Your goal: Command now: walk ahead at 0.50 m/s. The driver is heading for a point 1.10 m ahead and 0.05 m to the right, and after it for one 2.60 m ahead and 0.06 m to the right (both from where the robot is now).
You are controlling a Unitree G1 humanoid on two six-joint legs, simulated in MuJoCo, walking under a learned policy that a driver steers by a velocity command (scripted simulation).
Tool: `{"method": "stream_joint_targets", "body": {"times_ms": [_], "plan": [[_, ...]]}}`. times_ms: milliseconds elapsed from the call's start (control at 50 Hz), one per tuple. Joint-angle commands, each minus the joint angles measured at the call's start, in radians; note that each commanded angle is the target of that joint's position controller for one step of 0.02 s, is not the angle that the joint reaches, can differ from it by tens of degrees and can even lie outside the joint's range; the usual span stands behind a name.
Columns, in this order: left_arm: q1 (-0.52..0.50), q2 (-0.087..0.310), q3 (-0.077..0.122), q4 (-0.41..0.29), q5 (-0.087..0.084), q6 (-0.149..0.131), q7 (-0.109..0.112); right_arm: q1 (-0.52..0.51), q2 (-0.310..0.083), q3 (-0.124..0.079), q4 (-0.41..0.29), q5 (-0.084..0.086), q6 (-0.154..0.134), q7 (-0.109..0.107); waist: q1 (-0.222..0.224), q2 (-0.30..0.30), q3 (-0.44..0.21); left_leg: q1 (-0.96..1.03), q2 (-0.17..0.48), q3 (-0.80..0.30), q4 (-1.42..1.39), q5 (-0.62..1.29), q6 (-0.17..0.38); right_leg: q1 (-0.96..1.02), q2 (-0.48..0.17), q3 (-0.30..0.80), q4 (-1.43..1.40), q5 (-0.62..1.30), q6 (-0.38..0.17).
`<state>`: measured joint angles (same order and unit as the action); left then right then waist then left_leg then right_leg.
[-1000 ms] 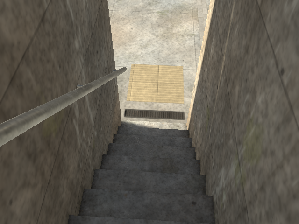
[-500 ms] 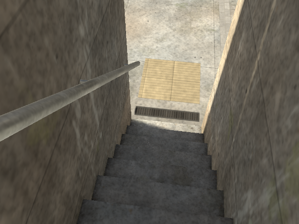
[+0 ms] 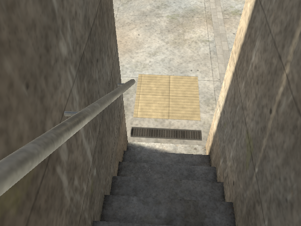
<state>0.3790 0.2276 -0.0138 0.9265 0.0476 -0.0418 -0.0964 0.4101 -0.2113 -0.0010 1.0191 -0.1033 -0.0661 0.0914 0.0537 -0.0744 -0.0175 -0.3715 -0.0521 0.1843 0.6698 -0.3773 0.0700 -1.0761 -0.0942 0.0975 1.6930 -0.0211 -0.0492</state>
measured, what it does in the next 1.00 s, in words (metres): goes down: right foot 0.20 m lower, then left foot 0.20 m lower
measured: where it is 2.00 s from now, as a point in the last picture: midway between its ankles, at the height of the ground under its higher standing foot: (171, 189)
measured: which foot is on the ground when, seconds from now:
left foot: down 0.00-0.34, up 0.36-0.72, down 0.74-1.00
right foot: up 0.00-0.30, down 0.32-0.76, up 0.78-1.00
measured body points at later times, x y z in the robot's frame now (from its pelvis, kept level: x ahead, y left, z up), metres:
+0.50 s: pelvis +0.24 -0.07 -0.21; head +0.27 -0.06 +0.24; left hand +0.18 +0.17 -0.36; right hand +0.29 -0.32 -0.35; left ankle +0.30 +0.07 -0.76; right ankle +0.21 -0.17 -0.91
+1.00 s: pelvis +0.49 -0.04 -0.41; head +0.51 -0.04 +0.04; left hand +0.54 +0.19 -0.56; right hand +0.40 -0.24 -0.56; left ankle +0.45 +0.04 -1.11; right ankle +0.63 -0.20 -0.99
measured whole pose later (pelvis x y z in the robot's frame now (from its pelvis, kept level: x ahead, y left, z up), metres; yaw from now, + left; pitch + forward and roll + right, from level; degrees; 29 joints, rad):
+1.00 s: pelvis +0.49 -0.04 -0.41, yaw -1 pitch +6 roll +4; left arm 0.32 0.21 0.00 0.92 0.08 -0.03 -0.12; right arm 0.51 -0.15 0.03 1.11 -0.09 -0.11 0.03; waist -0.02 -0.06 -0.09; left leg -0.41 -0.09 0.13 0.79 -0.48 0.08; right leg -1.12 -0.13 0.10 1.44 0.20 -0.03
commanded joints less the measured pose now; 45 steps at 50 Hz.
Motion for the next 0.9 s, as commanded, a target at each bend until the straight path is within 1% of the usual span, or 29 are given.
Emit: {"method": "stream_joint_targets", "body": {"times_ms": [20,80,140,200,240,260,280,320,340,360,380,400,420,440,460,480,520,540,580,640,700,740,760,780,800,840,860,880,900], "plan": [[0.119,0.044,0.010,0.024,0.036,0.006,-0.030,-0.197,-0.082,0.014,-0.147,-0.006,-0.083,-0.024,0.073,0.079,0.056,-0.585,0.179,-0.125,-0.243,0.247,0.157,0.478,-0.007,-0.062,-0.322,0.388,0.028],[0.044,0.099,0.021,-0.002,0.029,-0.004,-0.003,0.027,-0.099,0.014,-0.081,0.027,-0.084,-0.055,-0.022,0.035,0.022,-0.009,0.261,-0.252,0.013,0.267,0.125,0.076,-0.025,0.142,-0.743,0.586,0.043],[-0.080,0.083,0.004,-0.035,0.001,0.010,0.005,0.091,-0.086,0.020,-0.094,0.011,-0.027,-0.044,-0.059,0.031,0.069,-0.080,0.262,-0.304,0.126,0.046,0.144,0.210,-0.025,0.057,-0.867,0.615,0.080],[-0.178,0.085,-0.015,-0.080,-0.007,0.014,0.020,0.160,-0.087,0.010,-0.083,0.033,-0.002,-0.056,-0.127,0.032,0.128,-0.024,0.294,-0.422,0.202,-0.046,0.169,0.205,-0.038,0.051,-1.043,0.460,0.123],[-0.186,0.104,0.002,-0.122,0.049,0.014,0.023,0.161,-0.139,-0.013,-0.035,0.018,-0.028,-0.093,-0.123,0.113,0.067,0.089,0.317,-0.458,0.315,0.049,0.141,0.229,-0.027,0.031,-0.997,0.325,0.093],[-0.257,0.111,0.003,-0.133,0.036,0.004,0.026,0.193,-0.098,-0.019,-0.045,0.072,-0.018,-0.109,-0.195,0.047,0.127,0.117,0.280,-0.464,0.326,0.074,0.122,0.224,-0.020,-0.007,-1.239,0.163,0.084],[-0.063,0.089,0.009,-0.093,0.054,0.009,0.043,0.156,-0.190,-0.033,-0.014,-0.008,-0.013,-0.087,-0.080,0.157,0.091,-0.102,0.324,-0.473,0.420,0.145,0.089,0.541,0.020,-0.054,-0.925,0.278,0.073],[0.236,0.247,0.084,0.032,0.010,-0.019,0.030,0.027,-0.168,-0.042,0.006,0.012,-0.016,-0.019,0.067,0.026,-0.004,-0.127,0.197,-0.225,0.913,-0.003,0.022,0.950,0.018,-0.126,-1.466,0.334,-0.014],[0.381,0.358,0.126,0.080,0.000,-0.034,0.019,0.220,-0.103,-0.042,0.034,0.010,-0.014,0.029,0.043,-0.228,-0.223,-0.546,0.014,-0.133,1.334,-0.312,-0.030,1.531,-0.076,-0.040,-1.039,0.823,-0.175],[0.433,0.349,0.129,0.097,0.007,-0.045,0.012,0.110,-0.114,-0.052,-0.045,0.044,-0.032,0.027,0.086,-0.165,-0.297,-0.829,0.008,-0.147,1.546,-0.437,-0.035,1.690,-0.132,0.097,-0.950,0.851,-0.242],[0.456,0.272,0.113,0.125,0.047,-0.055,0.033,-0.025,-0.055,-0.014,-0.136,0.052,-0.051,0.024,0.129,-0.095,-0.243,-1.025,0.064,-0.179,1.462,-0.365,-0.001,1.657,-0.193,0.187,-0.998,0.558,-0.221],[0.435,0.222,0.089,0.159,0.070,-0.050,0.034,-0.040,-0.049,-0.015,-0.154,0.068,-0.058,0.016,0.071,0.012,-0.170,-1.067,0.120,-0.228,1.517,-0.242,0.008,1.478,-0.231,0.222,-0.996,0.440,-0.220],[0.353,0.184,0.084,0.153,0.058,-0.050,0.021,0.002,-0.020,-0.008,-0.206,0.075,-0.061,-0.001,0.010,-0.024,-0.091,-1.180,0.177,-0.334,1.468,-0.065,0.000,1.286,-0.335,0.437,-1.055,0.042,-0.303],[0.285,-0.046,0.015,0.137,0.063,-0.052,0.006,-0.107,0.031,0.029,-0.194,0.042,-0.049,-0.035,-0.027,0.101,0.051,-1.232,0.314,-0.418,1.120,0.210,-0.004,1.049,-0.333,0.398,-1.116,0.102,-0.262],[0.226,-0.083,0.000,0.126,0.068,-0.056,0.009,-0.064,0.038,0.042,-0.180,0.034,-0.023,-0.039,-0.072,0.127,0.102,-1.154,0.323,-0.396,1.015,0.314,-0.006,0.854,-0.288,0.358,-1.144,0.094,-0.270],[0.003,-0.111,-0.022,0.024,0.049,-0.081,0.018,-0.023,-0.041,0.009,-0.088,0.033,-0.025,-0.034,-0.114,0.210,0.083,-0.764,0.302,-0.338,0.710,0.557,-0.021,0.438,-0.168,0.150,-1.138,0.115,-0.272],[-0.094,0.081,0.006,-0.040,0.080,-0.116,0.036,0.042,-0.052,0.008,-0.018,-0.016,-0.014,0.022,-0.174,0.068,0.019,-0.232,0.174,-0.180,0.773,0.757,-0.042,0.019,0.023,-0.047,-1.051,-0.215,-0.235],[-0.043,0.075,0.003,-0.028,0.055,-0.133,0.051,0.017,-0.074,0.001,-0.019,-0.035,-0.015,0.035,-0.133,0.044,0.012,-0.333,0.183,-0.231,0.641,0.862,-0.046,0.156,0.026,-0.046,-1.006,-0.236,-0.214],[0.036,0.031,-0.016,-0.025,0.030,-0.130,0.073,-0.139,-0.119,0.001,-0.070,-0.005,-0.020,0.012,-0.060,0.068,-0.016,-0.437,0.209,-0.290,0.302,1.013,-0.047,0.428,0.002,0.006,-0.845,-0.272,-0.172],[0.073,0.168,0.017,-0.015,0.029,-0.067,0.048,-0.203,-0.115,0.013,-0.081,0.038,0.019,0.000,-0.037,0.057,0.069,-0.187,0.141,-0.203,0.103,0.820,-0.102,0.374,-0.050,0.095,-0.794,-0.459,-0.195],[0.179,0.145,0.027,0.054,0.009,-0.051,0.074,-0.271,-0.109,0.019,-0.153,0.000,0.019,-0.009,0.047,0.076,0.093,-0.269,0.156,-0.210,-0.238,0.587,-0.064,0.703,-0.098,0.286,-0.636,-0.250,-0.233],[0.104,0.155,0.038,0.077,0.048,-0.031,0.037,0.073,-0.196,-0.028,-0.088,0.023,-0.010,-0.031,-0.101,0.117,0.001,0.132,0.142,-0.140,-0.378,0.751,0.026,0.631,-0.055,0.238,-0.306,-0.086,-0.174],[0.132,0.128,0.037,0.119,0.059,-0.042,-0.021,0.383,-0.273,-0.081,0.009,0.026,-0.021,-0.035,-0.211,0.237,-0.145,0.573,0.159,-0.136,-0.207,0.924,0.110,0.423,0.092,0.042,0.161,-0.077,-0.092],[0.253,0.006,0.034,0.097,0.033,-0.046,-0.043,0.333,-0.315,-0.075,-0.015,0.063,-0.017,-0.007,-0.083,0.445,-0.305,0.943,0.335,-0.346,0.035,1.276,0.289,-0.059,0.201,-0.108,0.528,-0.769,-0.011],[0.097,0.038,0.024,0.009,-0.006,-0.041,-0.029,0.365,-0.291,-0.090,-0.001,0.027,-0.018,0.007,-0.168,0.280,-0.251,0.906,0.375,-0.478,-0.025,1.163,0.295,-0.268,0.165,-0.105,0.592,-0.755,-0.012],[0.041,-0.008,0.005,-0.061,-0.005,-0.038,0.022,0.210,-0.158,-0.053,0.022,0.012,-0.020,-0.004,-0.091,0.064,-0.053,0.503,0.453,-0.693,-0.163,0.131,0.292,-0.427,0.012,0.071,0.443,-0.335,-0.033],[0.085,-0.006,0.001,-0.039,-0.001,-0.030,0.038,0.210,-0.092,-0.033,0.047,-0.004,-0.003,0.003,-0.064,0.007,-0.014,0.356,0.467,-0.682,-0.194,0.165,0.307,-0.397,-0.013,0.097,0.400,-0.248,-0.024],[0.149,-0.033,-0.014,-0.016,0.021,-0.011,0.030,0.143,0.063,0.016,0.048,0.009,-0.015,-0.010,0.011,-0.060,0.014,0.178,0.402,-0.553,-0.180,0.313,0.201,-0.315,-0.077,0.143,0.098,0.006,-0.017],[0.182,-0.039,-0.013,-0.004,0.020,0.010,0.003,0.119,0.054,0.023,0.049,-0.004,-0.028,-0.023,0.029,0.018,0.078,-0.006,0.351,-0.471,-0.182,0.373,0.193,-0.241,-0.082,0.100,0.056,0.064,-0.019]]}}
